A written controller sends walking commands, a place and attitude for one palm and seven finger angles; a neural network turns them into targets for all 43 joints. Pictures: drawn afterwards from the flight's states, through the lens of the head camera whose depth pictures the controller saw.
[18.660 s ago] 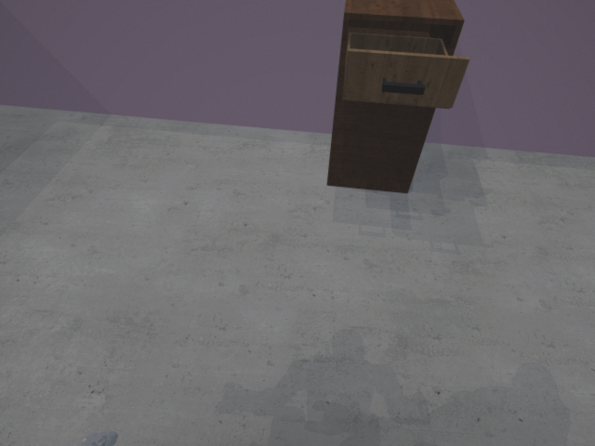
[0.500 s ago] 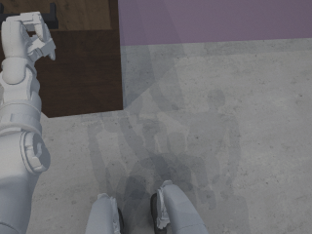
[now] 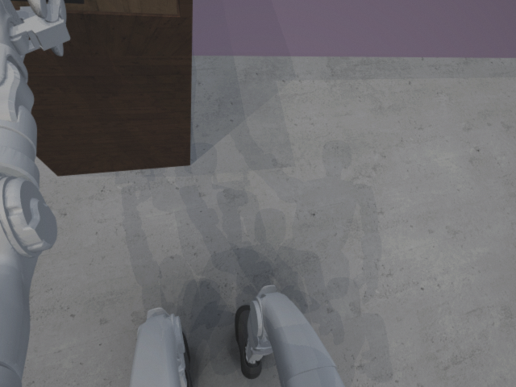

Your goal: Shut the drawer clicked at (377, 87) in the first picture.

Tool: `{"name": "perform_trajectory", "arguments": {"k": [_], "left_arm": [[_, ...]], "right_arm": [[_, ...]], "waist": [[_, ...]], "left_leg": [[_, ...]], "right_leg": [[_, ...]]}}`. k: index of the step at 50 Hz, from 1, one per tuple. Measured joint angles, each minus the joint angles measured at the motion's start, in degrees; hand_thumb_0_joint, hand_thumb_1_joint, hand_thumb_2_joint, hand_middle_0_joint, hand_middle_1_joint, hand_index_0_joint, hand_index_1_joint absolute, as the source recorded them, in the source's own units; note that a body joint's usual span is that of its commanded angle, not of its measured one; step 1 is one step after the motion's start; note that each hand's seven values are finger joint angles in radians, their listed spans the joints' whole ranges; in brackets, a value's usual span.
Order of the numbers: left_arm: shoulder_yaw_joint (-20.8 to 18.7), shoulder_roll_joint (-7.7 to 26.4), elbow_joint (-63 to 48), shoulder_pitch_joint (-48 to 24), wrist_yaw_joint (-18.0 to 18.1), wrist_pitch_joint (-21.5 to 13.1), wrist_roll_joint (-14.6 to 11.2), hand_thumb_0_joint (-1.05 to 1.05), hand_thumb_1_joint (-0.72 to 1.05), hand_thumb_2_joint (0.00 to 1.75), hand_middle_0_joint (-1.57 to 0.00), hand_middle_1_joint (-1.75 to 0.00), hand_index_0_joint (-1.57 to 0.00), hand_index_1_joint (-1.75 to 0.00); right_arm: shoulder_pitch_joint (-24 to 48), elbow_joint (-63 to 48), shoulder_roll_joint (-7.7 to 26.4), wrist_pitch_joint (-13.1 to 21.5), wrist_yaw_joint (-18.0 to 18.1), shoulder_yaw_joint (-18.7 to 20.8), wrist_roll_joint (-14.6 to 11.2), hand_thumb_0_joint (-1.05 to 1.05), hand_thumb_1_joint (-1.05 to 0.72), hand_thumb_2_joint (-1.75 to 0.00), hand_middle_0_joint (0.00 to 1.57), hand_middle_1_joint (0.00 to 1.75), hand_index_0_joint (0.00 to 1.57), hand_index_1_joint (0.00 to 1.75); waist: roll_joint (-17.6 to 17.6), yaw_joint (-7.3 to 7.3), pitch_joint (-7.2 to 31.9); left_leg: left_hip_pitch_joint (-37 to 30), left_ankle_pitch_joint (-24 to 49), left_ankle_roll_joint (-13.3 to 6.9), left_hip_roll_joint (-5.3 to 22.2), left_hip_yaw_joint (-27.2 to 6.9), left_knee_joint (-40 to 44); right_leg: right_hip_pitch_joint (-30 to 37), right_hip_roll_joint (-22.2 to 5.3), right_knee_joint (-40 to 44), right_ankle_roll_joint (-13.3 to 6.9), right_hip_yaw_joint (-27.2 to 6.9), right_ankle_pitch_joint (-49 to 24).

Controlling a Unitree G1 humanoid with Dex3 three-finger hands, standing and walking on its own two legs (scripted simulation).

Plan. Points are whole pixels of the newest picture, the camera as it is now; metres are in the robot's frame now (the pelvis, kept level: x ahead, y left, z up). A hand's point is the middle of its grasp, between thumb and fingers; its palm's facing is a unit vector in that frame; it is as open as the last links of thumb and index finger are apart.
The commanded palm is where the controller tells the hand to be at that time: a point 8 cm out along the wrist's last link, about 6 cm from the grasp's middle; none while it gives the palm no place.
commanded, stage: pull the fist back off the drawer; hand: left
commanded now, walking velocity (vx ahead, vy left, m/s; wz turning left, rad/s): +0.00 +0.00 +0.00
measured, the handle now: out of the picture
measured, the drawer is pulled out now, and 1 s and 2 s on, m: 0.00 0.00 0.00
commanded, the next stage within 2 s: draw the hand back to the body in 0.64 s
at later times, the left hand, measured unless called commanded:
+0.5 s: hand (59, 26) +0.59 +0.17 +0.07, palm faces +0.04 -1.00 -0.02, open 3.1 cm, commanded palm +0.55 +0.20 +0.08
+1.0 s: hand (27, 63) +0.50 +0.18 +0.11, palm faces +0.01 -1.00 -0.03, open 3.3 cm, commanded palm +0.46 +0.23 +0.13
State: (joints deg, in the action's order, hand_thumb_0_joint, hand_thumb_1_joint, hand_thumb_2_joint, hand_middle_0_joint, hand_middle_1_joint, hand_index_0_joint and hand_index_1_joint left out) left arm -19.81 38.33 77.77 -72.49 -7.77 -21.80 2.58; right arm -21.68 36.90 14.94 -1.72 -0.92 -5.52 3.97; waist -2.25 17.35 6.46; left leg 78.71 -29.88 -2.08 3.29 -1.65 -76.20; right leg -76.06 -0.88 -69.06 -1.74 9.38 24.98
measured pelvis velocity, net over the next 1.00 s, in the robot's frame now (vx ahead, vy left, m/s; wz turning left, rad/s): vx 0.07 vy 0.01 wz -0.02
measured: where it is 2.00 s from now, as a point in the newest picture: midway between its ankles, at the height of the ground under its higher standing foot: (215, 367)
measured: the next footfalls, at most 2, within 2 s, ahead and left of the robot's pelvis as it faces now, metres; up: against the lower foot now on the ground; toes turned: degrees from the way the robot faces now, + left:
none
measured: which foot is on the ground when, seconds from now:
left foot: down 0.00-1.00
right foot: down 0.00-1.00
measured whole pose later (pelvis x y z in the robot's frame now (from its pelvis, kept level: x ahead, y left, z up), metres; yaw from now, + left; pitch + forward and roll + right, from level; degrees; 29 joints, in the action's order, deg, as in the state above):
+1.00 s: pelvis +0.07 +0.01 +0.07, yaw -1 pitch +23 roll -3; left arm -16.5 19.0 34.3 -25.3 -8.5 -18.5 -9.5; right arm -19.8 31.1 13.6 -5.6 -2.3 -1.2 -1.0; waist -2.2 7.1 7.9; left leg 50.4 -29.3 -2.1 2.8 2.3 -56.9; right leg -50.4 0.7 -51.5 0.0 4.1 23.9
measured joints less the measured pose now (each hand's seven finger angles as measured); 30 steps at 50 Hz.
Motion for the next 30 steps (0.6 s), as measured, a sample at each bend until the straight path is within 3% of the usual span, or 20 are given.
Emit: {"name": "perform_trajectory", "arguments": {"k": [6, 15, 24, 30], "left_arm": [[0.4, 1.0, -0.2, -1.7, 0.2, 1.6, 0.6, 0.01, 0.59, 0.91, -1.4, -1.6, -1.4, -1.6], [-1.3, -0.3, -3.4, 0.9, 0.4, 2.8, 0.1, 0.01, 0.66, 0.89, -1.4, -1.6, -1.4, -1.6], [-4.7, -3.4, -8.3, 8.6, 0.1, 1.6, -1.8, 0.0, 0.76, 0.88, -1.4, -1.6, -1.4, -1.6], [-4.3, -7.0, -13.5, 16.3, -0.3, 0.0, -4.4, 0.01, 0.84, 0.88, -1.4, -1.6, -1.4, -1.6]], "right_arm": [[-0.6, -0.4, 0.0, 0.7, -0.1, -0.4, 0.2, 0.0, -0.91, -0.9, 0.2, 0.3, 0.2, 0.3], [-1.9, -0.7, -0.3, 0.6, -0.9, -0.4, 0.0, 0.0, -0.91, -0.9, 0.2, 0.3, 0.2, 0.3], [-1.8, -2.1, -0.5, -0.7, -1.4, 0.2, -0.8, 0.0, -0.91, -0.9, 0.2, 0.3, 0.2, 0.3], [-1.2, -2.5, -0.7, -1.9, -1.9, 1.5, -1.5, 0.0, -0.91, -0.9, 0.2, 0.3, 0.2, 0.3]], "waist": [[0.0, 0.63, -0.3], [-0.3, 0.21, -0.4], [-0.6, -1.1, -0.2], [-0.4, -3.5, 0.3]], "left_leg": [[1.6, 0.6, -0.1, 0.0, -0.2, -0.6], [0.8, 0.8, -0.4, 0.3, 0.6, 0.0], [-3.7, -0.2, -0.7, 1.0, 2.3, 2.4], [-8.1, -0.9, -0.7, 0.8, 3.4, 5.0]], "right_leg": [[-1.4, 0.0, -0.3, 0.0, 0.1, -0.8], [-0.9, 0.3, 0.3, 0.3, -0.6, -1.3], [2.5, 1.2, 2.4, 0.7, -2.4, -0.9], [6.2, 1.2, 4.2, 1.1, -3.5, -0.1]]}}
